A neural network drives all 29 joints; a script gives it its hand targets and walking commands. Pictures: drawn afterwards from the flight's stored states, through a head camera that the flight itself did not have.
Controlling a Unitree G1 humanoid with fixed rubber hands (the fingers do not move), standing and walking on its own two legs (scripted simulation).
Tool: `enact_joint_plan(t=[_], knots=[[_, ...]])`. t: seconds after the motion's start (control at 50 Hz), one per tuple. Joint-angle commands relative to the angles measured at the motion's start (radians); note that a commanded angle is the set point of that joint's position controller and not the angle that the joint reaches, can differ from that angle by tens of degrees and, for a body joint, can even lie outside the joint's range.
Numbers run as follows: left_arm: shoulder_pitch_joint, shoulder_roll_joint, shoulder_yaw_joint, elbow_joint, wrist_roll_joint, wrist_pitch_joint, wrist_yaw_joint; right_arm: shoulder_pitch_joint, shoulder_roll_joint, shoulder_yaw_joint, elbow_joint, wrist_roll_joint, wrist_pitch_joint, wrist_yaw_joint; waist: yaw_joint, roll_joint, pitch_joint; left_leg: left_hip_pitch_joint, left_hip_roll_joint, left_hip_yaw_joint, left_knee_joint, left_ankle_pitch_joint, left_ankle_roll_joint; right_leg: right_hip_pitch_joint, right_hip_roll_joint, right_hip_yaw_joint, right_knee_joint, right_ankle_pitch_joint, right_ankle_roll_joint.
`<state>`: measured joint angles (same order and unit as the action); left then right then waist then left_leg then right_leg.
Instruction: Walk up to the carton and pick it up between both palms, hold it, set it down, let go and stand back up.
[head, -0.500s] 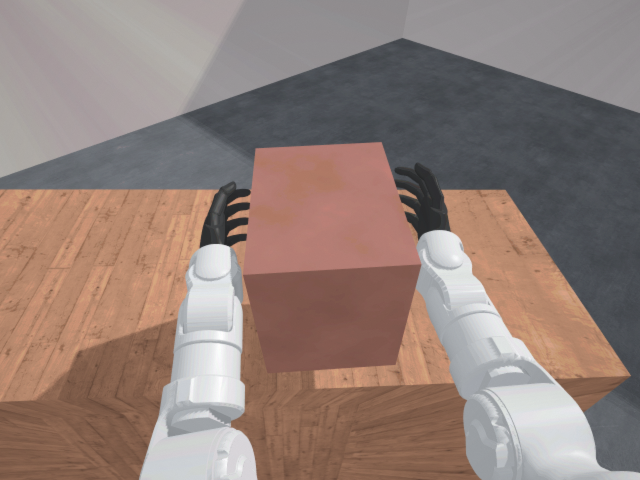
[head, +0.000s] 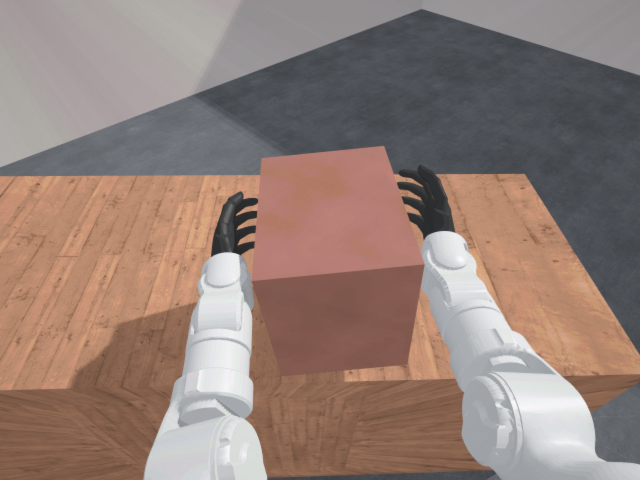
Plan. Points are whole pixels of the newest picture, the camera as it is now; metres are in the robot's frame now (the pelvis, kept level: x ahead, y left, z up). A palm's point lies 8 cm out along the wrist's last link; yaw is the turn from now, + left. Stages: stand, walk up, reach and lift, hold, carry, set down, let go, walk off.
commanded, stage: set down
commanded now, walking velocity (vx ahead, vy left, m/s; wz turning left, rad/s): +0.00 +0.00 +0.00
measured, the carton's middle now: (333, 259) +0.41 +0.04 +0.05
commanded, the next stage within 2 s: none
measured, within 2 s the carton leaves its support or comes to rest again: neither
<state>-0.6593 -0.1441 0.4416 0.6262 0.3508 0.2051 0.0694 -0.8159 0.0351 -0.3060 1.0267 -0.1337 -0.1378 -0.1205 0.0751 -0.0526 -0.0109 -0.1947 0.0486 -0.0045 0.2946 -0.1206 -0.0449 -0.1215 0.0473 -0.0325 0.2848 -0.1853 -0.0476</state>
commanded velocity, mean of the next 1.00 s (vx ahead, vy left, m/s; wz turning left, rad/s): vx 0.00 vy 0.00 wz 0.00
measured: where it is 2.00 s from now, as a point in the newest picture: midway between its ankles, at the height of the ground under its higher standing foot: outside the picture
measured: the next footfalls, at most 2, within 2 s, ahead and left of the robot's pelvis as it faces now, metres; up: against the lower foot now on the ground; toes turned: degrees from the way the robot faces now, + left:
none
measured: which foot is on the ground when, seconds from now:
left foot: down 0.00-1.00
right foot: down 0.00-1.00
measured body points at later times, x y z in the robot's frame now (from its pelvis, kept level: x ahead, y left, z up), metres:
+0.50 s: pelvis +0.01 +0.00 +0.00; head +0.06 +0.01 +0.44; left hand +0.39 +0.18 +0.04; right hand +0.45 -0.09 +0.07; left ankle +0.02 +0.15 -0.75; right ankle -0.02 -0.08 -0.75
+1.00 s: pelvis +0.00 +0.00 +0.00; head +0.07 +0.00 +0.44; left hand +0.40 +0.17 +0.03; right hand +0.46 -0.09 +0.07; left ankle +0.02 +0.15 -0.75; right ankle -0.02 -0.08 -0.75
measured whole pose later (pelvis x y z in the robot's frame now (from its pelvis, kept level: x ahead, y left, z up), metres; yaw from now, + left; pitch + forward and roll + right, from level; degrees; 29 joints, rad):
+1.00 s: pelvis +0.00 +0.00 +0.00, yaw -2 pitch +12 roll +0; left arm -0.72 -0.16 0.58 0.88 0.36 -0.09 0.12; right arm -0.89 0.02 -0.45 1.14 -0.32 -0.27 -0.06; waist 0.12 -0.01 -0.08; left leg -0.40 0.07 0.06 0.31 -0.11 -0.04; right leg -0.36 0.05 -0.01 0.33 -0.18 -0.05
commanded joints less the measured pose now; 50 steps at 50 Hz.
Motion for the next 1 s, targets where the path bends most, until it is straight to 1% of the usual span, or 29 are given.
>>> enact_joint_plan(t=[0.0,0.12,0.14,0.18,0.2,0.26,0.32,0.36,0.42,0.46,0.5,0.56,0.58,0.6,0.66,0.72,0.76,0.84,0.88,0.9,0.92,0.98], knots=[[-0.773,-0.506,-0.35,-0.13,-0.034,-0.105,-0.085,-0.687,0.538,0.263,-0.16,-0.047,-0.073,0.141,0.016,0.054,-0.635,0.19,-0.041,0.124,0.035,0.345,0.011,0.202,-0.03,-0.051,0.035,0.517,0.099],[-0.778,-0.514,-0.343,-0.114,-0.032,-0.14,-0.066,-0.673,0.539,0.24,-0.121,-0.07,-0.089,0.153,0.018,0.065,-0.664,0.185,-0.034,0.125,0.046,0.378,0.002,0.174,-0.024,-0.052,0.043,0.535,0.092],[-0.774,-0.516,-0.342,-0.107,-0.033,-0.145,-0.061,-0.677,0.54,0.24,-0.121,-0.074,-0.093,0.155,0.023,0.061,-0.673,0.183,-0.032,0.126,0.049,0.384,0.003,0.168,-0.023,-0.051,0.043,0.535,0.09],[-0.782,-0.516,-0.341,-0.106,-0.037,-0.159,-0.054,-0.67,0.545,0.233,-0.11,-0.081,-0.097,0.157,0.021,0.058,-0.691,0.179,-0.031,0.126,0.055,0.394,0.003,0.16,-0.022,-0.049,0.047,0.547,0.091],[-0.781,-0.513,-0.334,-0.098,-0.033,-0.166,-0.051,-0.668,0.546,0.233,-0.106,-0.085,-0.1,0.159,0.029,0.057,-0.697,0.171,-0.03,0.126,0.056,0.393,0.005,0.157,-0.022,-0.048,0.051,0.55,0.091],[-0.79,-0.519,-0.34,-0.08,-0.042,-0.195,-0.043,-0.67,0.555,0.232,-0.102,-0.099,-0.113,0.161,0.026,0.057,-0.743,0.141,-0.029,0.126,0.065,0.406,0.003,0.174,-0.026,-0.042,0.071,0.612,0.094],[-0.788,-0.512,-0.32,-0.052,-0.037,-0.215,-0.037,-0.659,0.56,0.223,-0.069,-0.112,-0.118,0.164,0.034,0.048,-0.743,0.113,-0.027,0.126,0.062,0.388,0.007,0.171,-0.027,-0.039,0.079,0.615,0.095],[-0.801,-0.517,-0.322,-0.049,-0.041,-0.235,-0.032,-0.654,0.571,0.22,-0.058,-0.118,-0.125,0.166,0.033,0.053,-0.776,0.096,-0.027,0.126,0.068,0.404,0.004,0.177,-0.029,-0.036,0.092,0.653,0.097],[-0.808,-0.521,-0.322,-0.028,-0.045,-0.258,-0.024,-0.65,0.574,0.21,-0.035,-0.131,-0.132,0.169,0.03,0.055,-0.799,0.081,-0.025,0.124,0.075,0.411,0.0,0.167,-0.026,-0.035,0.101,0.668,0.094],[-0.804,-0.512,-0.307,-0.004,-0.041,-0.271,-0.022,-0.644,0.578,0.212,-0.017,-0.136,-0.133,0.172,0.039,0.043,-0.801,0.054,-0.023,0.125,0.073,0.399,0.005,0.172,-0.029,-0.029,0.108,0.681,0.096],[-0.811,-0.512,-0.304,0.01,-0.045,-0.286,-0.02,-0.641,0.583,0.208,-0.003,-0.142,-0.136,0.173,0.038,0.045,-0.809,0.032,-0.024,0.123,0.074,0.399,0.004,0.181,-0.031,-0.027,0.118,0.705,0.097],[-0.805,-0.497,-0.273,0.043,-0.033,-0.298,-0.023,-0.63,0.585,0.198,0.019,-0.156,-0.133,0.175,0.044,0.026,-0.792,-0.009,-0.026,0.127,0.062,0.358,0.011,0.194,-0.036,-0.021,0.125,0.715,0.103],[-0.805,-0.494,-0.268,0.052,-0.03,-0.302,-0.024,-0.621,0.587,0.193,0.031,-0.16,-0.133,0.175,0.044,0.029,-0.792,-0.018,-0.026,0.128,0.06,0.355,0.011,0.2,-0.038,-0.02,0.131,0.733,0.105],[-0.795,-0.495,-0.261,0.061,-0.029,-0.307,-0.024,-0.626,0.587,0.194,0.025,-0.163,-0.137,0.177,0.053,0.027,-0.801,-0.026,-0.026,0.13,0.06,0.355,0.012,0.202,-0.038,-0.019,0.134,0.738,0.105],[-0.773,-0.483,-0.232,0.098,-0.019,-0.316,-0.027,-0.626,0.585,0.193,0.037,-0.172,-0.143,0.178,0.062,0.007,-0.783,-0.06,-0.025,0.133,0.054,0.342,0.02,0.219,-0.041,-0.015,0.144,0.769,0.11],[-0.762,-0.467,-0.205,0.122,-0.009,-0.328,-0.034,-0.615,0.579,0.18,0.058,-0.19,-0.146,0.179,0.062,-0.013,-0.761,-0.086,-0.025,0.138,0.041,0.313,0.026,0.235,-0.046,-0.011,0.149,0.786,0.116],[-0.768,-0.459,-0.193,0.128,-0.004,-0.337,-0.036,-0.609,0.582,0.168,0.066,-0.202,-0.148,0.179,0.064,-0.01,-0.758,-0.097,-0.026,0.143,0.034,0.298,0.027,0.237,-0.046,-0.01,0.148,0.771,0.116],[-0.761,-0.441,-0.158,0.154,0.01,-0.345,-0.038,-0.608,0.575,0.142,0.085,-0.224,-0.147,0.182,0.07,-0.035,-0.734,-0.114,-0.024,0.153,0.023,0.264,0.036,0.238,-0.045,-0.007,0.142,0.723,0.116],[-0.748,-0.432,-0.143,0.169,0.017,-0.348,-0.039,-0.598,0.57,0.132,0.099,-0.232,-0.148,0.184,0.074,-0.029,-0.715,-0.117,-0.025,0.157,0.019,0.257,0.038,0.238,-0.047,-0.005,0.14,0.713,0.115],[-0.75,-0.431,-0.141,0.167,0.018,-0.35,-0.038,-0.605,0.568,0.124,0.092,-0.236,-0.15,0.185,0.075,-0.027,-0.718,-0.119,-0.025,0.158,0.017,0.25,0.038,0.231,-0.046,-0.007,0.136,0.691,0.113],[-0.75,-0.428,-0.137,0.173,0.024,-0.349,-0.038,-0.598,0.563,0.112,0.106,-0.242,-0.148,0.186,0.07,-0.025,-0.705,-0.113,-0.024,0.16,0.016,0.244,0.037,0.223,-0.044,-0.007,0.131,0.671,0.111],[-0.744,-0.425,-0.124,0.167,0.034,-0.35,-0.033,-0.589,0.558,0.087,0.114,-0.258,-0.145,0.191,0.074,-0.019,-0.697,-0.097,-0.024,0.168,0.017,0.247,0.039,0.196,-0.038,-0.011,0.12,0.611,0.104]])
